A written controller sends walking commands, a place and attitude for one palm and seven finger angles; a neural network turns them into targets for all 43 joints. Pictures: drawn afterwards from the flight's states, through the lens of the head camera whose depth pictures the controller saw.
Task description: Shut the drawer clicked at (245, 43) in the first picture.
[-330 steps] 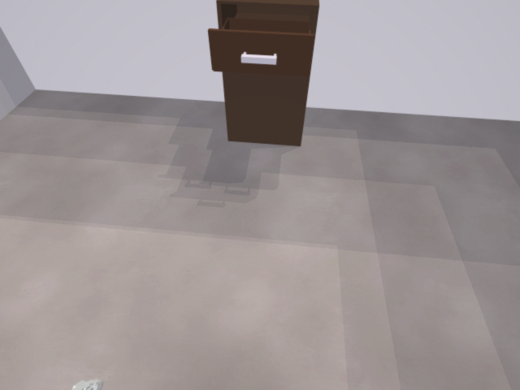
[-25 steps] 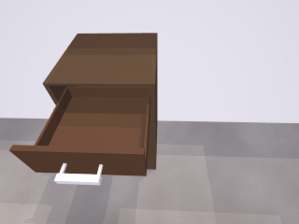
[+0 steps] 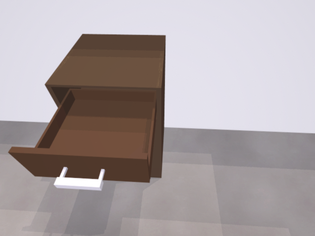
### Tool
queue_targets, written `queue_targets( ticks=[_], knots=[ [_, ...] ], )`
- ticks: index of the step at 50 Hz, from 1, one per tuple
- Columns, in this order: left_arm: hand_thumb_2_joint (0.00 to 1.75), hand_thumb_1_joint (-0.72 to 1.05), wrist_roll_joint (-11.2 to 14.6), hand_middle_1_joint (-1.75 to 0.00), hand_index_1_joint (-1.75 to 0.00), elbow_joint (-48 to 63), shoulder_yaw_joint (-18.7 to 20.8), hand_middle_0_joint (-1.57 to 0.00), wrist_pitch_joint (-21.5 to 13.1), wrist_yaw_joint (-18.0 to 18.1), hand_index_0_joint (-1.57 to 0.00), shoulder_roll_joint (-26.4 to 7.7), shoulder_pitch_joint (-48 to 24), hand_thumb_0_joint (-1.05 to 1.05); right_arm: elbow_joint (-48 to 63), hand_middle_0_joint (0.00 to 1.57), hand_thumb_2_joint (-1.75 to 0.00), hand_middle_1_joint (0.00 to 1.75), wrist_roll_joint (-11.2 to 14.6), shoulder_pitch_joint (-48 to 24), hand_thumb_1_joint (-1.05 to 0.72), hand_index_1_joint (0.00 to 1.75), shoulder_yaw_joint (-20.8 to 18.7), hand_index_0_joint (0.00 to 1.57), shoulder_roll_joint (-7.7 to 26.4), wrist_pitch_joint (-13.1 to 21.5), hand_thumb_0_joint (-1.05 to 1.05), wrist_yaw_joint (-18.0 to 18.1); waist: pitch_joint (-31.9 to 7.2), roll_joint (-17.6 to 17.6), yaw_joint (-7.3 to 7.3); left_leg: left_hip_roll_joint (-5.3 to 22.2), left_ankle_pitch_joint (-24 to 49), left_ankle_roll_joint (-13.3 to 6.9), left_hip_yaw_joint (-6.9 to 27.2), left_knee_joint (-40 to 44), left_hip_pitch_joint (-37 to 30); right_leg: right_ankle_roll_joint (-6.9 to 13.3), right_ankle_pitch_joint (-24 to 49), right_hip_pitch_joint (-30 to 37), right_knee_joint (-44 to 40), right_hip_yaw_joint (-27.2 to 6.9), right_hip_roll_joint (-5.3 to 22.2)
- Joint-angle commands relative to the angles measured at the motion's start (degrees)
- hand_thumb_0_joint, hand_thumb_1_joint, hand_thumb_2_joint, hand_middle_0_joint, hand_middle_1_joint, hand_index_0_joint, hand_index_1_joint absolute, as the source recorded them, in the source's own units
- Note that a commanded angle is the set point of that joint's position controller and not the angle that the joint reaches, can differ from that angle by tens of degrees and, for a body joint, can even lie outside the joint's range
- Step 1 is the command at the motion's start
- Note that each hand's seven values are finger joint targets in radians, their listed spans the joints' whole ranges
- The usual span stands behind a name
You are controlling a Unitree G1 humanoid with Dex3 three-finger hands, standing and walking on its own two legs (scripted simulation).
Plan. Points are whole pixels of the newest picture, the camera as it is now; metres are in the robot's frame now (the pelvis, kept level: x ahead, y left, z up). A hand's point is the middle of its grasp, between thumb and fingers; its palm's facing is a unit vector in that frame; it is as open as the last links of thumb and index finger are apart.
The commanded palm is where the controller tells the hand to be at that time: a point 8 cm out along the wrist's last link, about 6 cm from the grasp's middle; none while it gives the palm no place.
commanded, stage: look again from close up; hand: left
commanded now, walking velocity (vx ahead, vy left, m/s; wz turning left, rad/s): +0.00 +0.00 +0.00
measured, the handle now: (81, 177) +0.30 +0.26 -0.08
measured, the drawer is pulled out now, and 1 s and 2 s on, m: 0.30 0.30 0.30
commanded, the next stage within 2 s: raise the hand and make a fist in 0.24 s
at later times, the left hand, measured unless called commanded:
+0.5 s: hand out of the picture +0.11 +0.21 -0.08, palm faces +0.24 -0.95 -0.21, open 7.0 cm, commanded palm +0.08 +0.23 -0.06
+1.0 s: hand out of the picture +0.12 +0.20 -0.03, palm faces +0.02 -1.00 -0.03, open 4.7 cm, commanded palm +0.09 +0.25 -0.03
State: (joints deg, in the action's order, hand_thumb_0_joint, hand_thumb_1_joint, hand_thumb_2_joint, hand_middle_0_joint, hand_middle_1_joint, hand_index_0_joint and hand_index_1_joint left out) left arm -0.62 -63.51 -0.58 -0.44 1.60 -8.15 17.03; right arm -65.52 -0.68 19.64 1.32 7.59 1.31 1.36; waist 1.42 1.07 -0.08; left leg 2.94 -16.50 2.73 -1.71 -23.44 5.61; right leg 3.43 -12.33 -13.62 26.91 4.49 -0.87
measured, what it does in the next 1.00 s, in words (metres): lowers itself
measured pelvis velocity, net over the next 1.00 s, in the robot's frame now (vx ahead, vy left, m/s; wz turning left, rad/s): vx -0.04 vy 0.04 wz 0.05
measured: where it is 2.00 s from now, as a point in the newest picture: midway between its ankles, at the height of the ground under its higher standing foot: outside the picture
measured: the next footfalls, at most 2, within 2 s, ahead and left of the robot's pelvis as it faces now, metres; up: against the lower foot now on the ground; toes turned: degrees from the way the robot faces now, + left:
none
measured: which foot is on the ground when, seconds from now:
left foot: down 0.00-1.00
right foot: down 0.00-1.00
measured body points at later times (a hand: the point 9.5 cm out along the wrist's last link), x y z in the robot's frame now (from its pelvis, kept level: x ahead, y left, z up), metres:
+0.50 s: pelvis -0.01 +0.02 -0.01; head -0.02 -0.01 +0.44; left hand +0.10 +0.26 -0.06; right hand +0.04 -0.22 -0.15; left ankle -0.04 +0.15 -0.74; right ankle +0.03 -0.08 -0.74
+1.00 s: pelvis -0.04 +0.04 -0.10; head +0.01 +0.05 +0.35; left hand +0.11 +0.25 -0.02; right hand +0.21 -0.13 -0.14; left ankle -0.04 +0.15 -0.74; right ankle +0.03 -0.08 -0.74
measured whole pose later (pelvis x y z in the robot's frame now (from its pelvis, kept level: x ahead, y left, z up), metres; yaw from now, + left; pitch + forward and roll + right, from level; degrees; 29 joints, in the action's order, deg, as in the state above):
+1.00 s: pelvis -0.04 +0.04 -0.10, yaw +3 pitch +13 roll -3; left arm 10.3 13.4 0.5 -27.0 -12.8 -9.7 35.0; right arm -25.4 0.4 8.9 2.6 10.1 12.3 -0.1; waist -8.2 1.2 3.1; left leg 0.6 -35.0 -0.4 2.4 -71.6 49.4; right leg 0.7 -26.4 -52.7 66.4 7.0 3.4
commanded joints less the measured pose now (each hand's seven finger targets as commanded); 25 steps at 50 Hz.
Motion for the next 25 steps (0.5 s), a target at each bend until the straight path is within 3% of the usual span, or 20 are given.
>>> queue_targets(
  ticks=[1,5,10,16,17,18,19,20,21,22,24,25],
  knots=[
    [0.9,0.9,-0.09,-0.3,-0.3,1.84,1.15,-0.2,-0.9,0.43,-0.2,-6.33,3.32,0.0,0.24,0.2,-0.9,0.3,0.22,6.42,-0.9,0.3,-0.66,0.2,3.67,0.33,0.0,0.38,4.65,-1.86,0.07,2.16,4.14,-3.72,1.38,3.74,6.24,-0.1,-1.47,0.46,-8.55,-8.55,6.96],
    [0.9,0.9,-0.03,-0.3,-0.3,1.58,1.14,-0.2,-0.83,0.39,-0.2,-6.07,3.72,0.0,-0.01,0.2,-0.9,0.3,0.25,6.75,-0.9,0.3,-0.62,0.2,3.01,0.4,0.0,0.46,4.86,-0.37,0.08,2.23,3.8,-3.8,1.5,4.3,6.04,0.04,-2.4,0.09,-8.95,-8.35,6.77],
    [0.9,0.9,-0.09,-0.3,-0.3,1.26,1.11,-0.2,-0.89,0.45,-0.2,-5.49,4.29,0.0,-0.14,0.2,-0.9,0.3,0.26,7.26,-0.9,0.3,-0.74,0.2,2.64,0.42,0.0,0.51,4.46,-1.78,0.04,2.28,3.77,-3.83,1.45,4.14,5.96,-0.03,-2.14,0.25,-8.82,-8.21,6.63],
    [0.9,0.9,-0.11,-0.3,-0.3,1.3,1.14,-0.2,-0.87,0.48,-0.2,-4.9,4.85,0.0,-0.23,0.2,-0.9,0.3,0.28,7.69,-0.9,0.3,-0.75,0.2,2.52,0.7,0.0,0.61,4.88,-0.55,0.27,2.28,4.81,-3.9,1.87,3.85,7.12,-0.08,-0.97,0.43,-7.94,-8.06,6.6],
    [0.9,0.9,-0.24,-0.3,-0.3,-1.24,1.75,-0.2,-2.11,2.64,-0.2,-7.36,9.52,0.0,4.02,0.2,-0.9,0.3,0.26,-2.85,-0.9,0.3,-1.72,0.2,5.33,0.74,0.0,0.1,6.35,-1.32,3.76,2.31,-0.61,-1.26,-1.47,-8.86,14.17,-3.74,23.99,3.28,-6.24,-10.77,11.05],
    [0.9,0.9,13.34,-0.32,-0.32,85.09,1.67,-0.22,-14.91,0.92,-0.22,-15.54,-31.34,0.0,26.01,0.2,-0.9,0.3,2.4,-3.37,-0.9,0.3,-3.04,0.2,17.74,10.5,0.0,3.3,-24.14,9.31,-5.13,-3.26,6.9,-4.3,-0.12,-0.4,-1.79,-2.59,10.95,10.36,-2.59,-11.47,6.83],
    [0.9,0.9,8.12,-0.34,-0.34,72.07,5.44,-0.24,-11.95,5.43,-0.24,-14.79,-11.69,0.0,21.96,0.2,-0.9,0.3,2.23,-8.84,-0.9,0.3,-2.18,0.2,11.51,15.1,0.0,4.94,-24.37,14.41,-0.57,-3.13,7.98,-4.86,-1.55,-0.45,1.38,-0.74,3.89,10.66,0.22,-6.5,3.56],
    [0.9,0.9,8.81,-0.37,-0.37,61.93,0.21,-0.26,-4.2,7.85,-0.26,-3.1,4.13,0.0,22.15,0.2,-0.9,0.3,3.94,-8.4,-0.9,0.3,-3.32,0.2,9.52,17.26,0.0,4.72,-12.19,9.04,-1.92,-2.14,4.37,-4.04,0.25,0.1,9.02,-1.46,-0.23,3.64,-0.35,-3.11,2.67],
    [0.9,0.9,9.68,-0.39,-0.39,61.26,-4.76,-0.28,-2.93,6.51,-0.28,3.68,4.97,0.0,20.98,0.2,-0.9,0.3,4.19,-6.51,-0.9,0.3,-2.68,0.2,10.49,18.55,0.0,4.59,-4.46,2.0,-2.2,-2.46,1.18,-4.24,0.63,-0.77,11.65,-2.59,-3.37,-0.86,-1.6,-1.68,2.42],
    [0.9,0.9,11.53,-0.41,-0.41,65.66,-5.35,-0.3,-5.48,5.54,-0.3,2.6,2.32,0.0,23.87,0.2,-0.9,0.3,4.32,-8.2,-0.9,0.3,-3.03,0.2,12.03,20.29,0.0,4.66,1.6,-5.02,-3.09,-2.51,-2.25,-4.64,2.58,-2.57,14.07,-3.44,-9.58,-6.18,-2.26,-1.76,2.75],
    [0.9,0.9,10.74,-0.45,-0.45,64.89,-3.26,-0.34,-11.17,3.2,-0.34,0.83,4.05,0.0,27.19,0.2,-0.9,0.3,2.27,-7.49,-0.9,0.3,-4.25,0.2,13.61,22.42,0.0,4.43,1.16,-14.88,-4.06,-3.72,-4.87,-5.0,2.35,-9.19,18.84,-3.97,-18.93,-13.6,-0.6,-1.98,3.07],
    [0.9,0.9,10.34,-0.47,-0.47,63.2,-2.92,-0.36,-14.21,1.4,-0.36,1.94,6.83,0.0,29.8,0.2,-0.9,0.3,1.66,-8.12,-0.9,0.3,-4.77,0.2,13.13,23.21,0.0,3.64,0.36,-12.45,-2.64,-4.55,-4.81,-4.38,1.72,-12.07,20.88,-3.51,-20.28,-15.45,1.62,-2.73,3.57]
  ],
)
